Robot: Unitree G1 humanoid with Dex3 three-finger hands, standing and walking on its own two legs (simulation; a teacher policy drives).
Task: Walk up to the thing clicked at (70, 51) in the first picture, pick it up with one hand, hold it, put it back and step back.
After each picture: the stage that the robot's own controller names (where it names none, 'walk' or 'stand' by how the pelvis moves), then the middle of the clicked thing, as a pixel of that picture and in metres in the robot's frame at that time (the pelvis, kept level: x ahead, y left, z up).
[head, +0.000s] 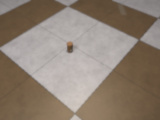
stand; (69, 47) +1.25 +0.17 -0.72
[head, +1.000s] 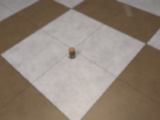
walk; (72, 53) +1.14 +0.22 -0.72
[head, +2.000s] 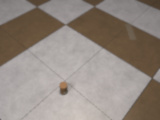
walk; (63, 88) +0.69 +0.20 -0.69
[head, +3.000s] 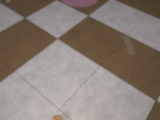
stand; out of the picture +0.41 +0.19 -0.70
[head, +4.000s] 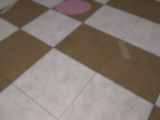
stand; out of the picture +0.37 +0.20 -0.73
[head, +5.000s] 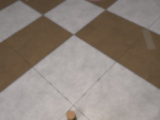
stand; (71, 117) +0.42 +0.18 -0.70
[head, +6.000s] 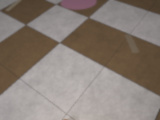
stand; out of the picture +0.39 +0.17 -0.69
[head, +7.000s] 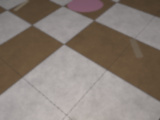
walk; out of the picture +0.40 +0.19 -0.70
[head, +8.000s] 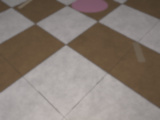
walk; out of the picture +0.37 +0.19 -0.71
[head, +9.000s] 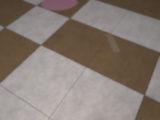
stand; out of the picture +0.37 +0.24 -0.70
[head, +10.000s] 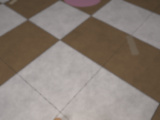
stand; out of the picture +0.38 +0.23 -0.71
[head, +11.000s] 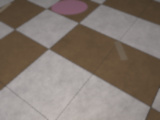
stand; out of the picture +0.34 +0.24 -0.72
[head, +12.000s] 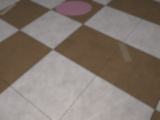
stand; out of the picture +0.34 +0.22 -0.72
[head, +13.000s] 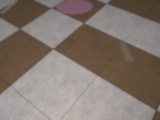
stand; out of the picture +0.32 +0.22 -0.72
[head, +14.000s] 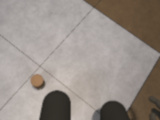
go down; (38, 82) +0.37 +0.26 -0.46
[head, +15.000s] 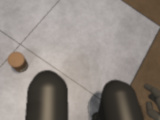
go down; (18, 62) +0.39 +0.31 -0.30
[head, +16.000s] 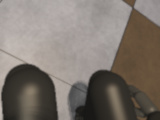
close in; out of the picture +0.35 +0.34 -0.24
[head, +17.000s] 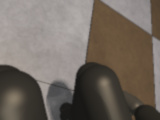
rest palm; out of the picture +0.32 +0.35 -0.20
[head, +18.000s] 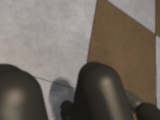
lift; out of the picture +0.31 +0.34 -0.21
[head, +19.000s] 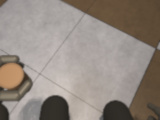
lift; (16, 80) +0.31 +0.23 +0.00
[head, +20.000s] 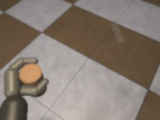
hold; (34, 81) +0.34 +0.19 +0.01
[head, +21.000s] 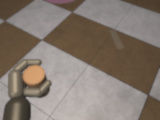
hold; (37, 82) +0.34 +0.18 +0.01
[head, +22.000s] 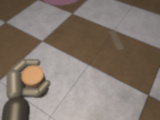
hold; (36, 82) +0.33 +0.18 +0.02
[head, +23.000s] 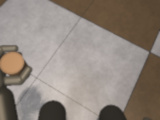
crouch; (17, 67) +0.37 +0.24 -0.05
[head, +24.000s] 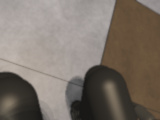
lower; out of the picture +0.36 +0.35 -0.18
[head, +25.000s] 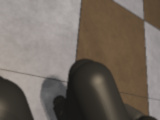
lower; out of the picture +0.36 +0.36 -0.22
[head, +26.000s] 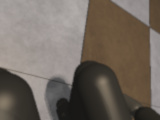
lower; out of the picture +0.34 +0.37 -0.22
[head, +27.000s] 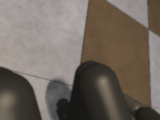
lower; out of the picture +0.33 +0.36 -0.22
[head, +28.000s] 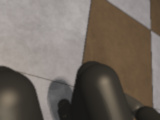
rest; out of the picture +0.32 +0.35 -0.22
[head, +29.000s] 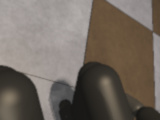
withdraw; out of the picture +0.32 +0.36 -0.22
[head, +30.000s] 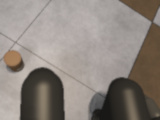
stand; (14, 61) +0.38 +0.32 -0.29
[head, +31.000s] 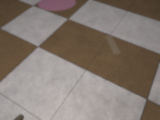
stand; out of the picture +0.32 +0.24 -0.65
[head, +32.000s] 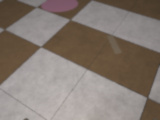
stand; out of the picture +0.34 +0.26 -0.67
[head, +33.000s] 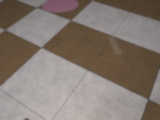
stand; out of the picture +0.33 +0.25 -0.67
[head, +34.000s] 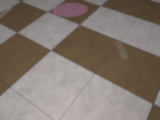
stand; out of the picture +0.36 +0.23 -0.72
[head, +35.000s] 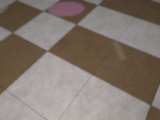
stand; out of the picture +0.32 +0.24 -0.73
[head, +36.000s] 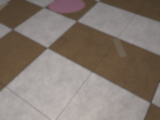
walk; out of the picture +0.33 +0.24 -0.72
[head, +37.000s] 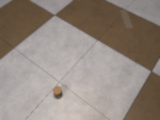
walk; (57, 92) +0.53 +0.21 -0.70
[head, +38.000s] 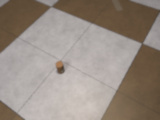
walk; (60, 67) +0.79 +0.28 -0.70
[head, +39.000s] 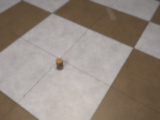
stand; (59, 64) +0.96 +0.25 -0.71
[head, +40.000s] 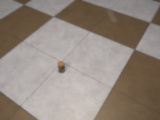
stand; (61, 67) +0.96 +0.24 -0.73
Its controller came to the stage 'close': yes
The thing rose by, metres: 0.72
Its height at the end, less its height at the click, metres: +0.00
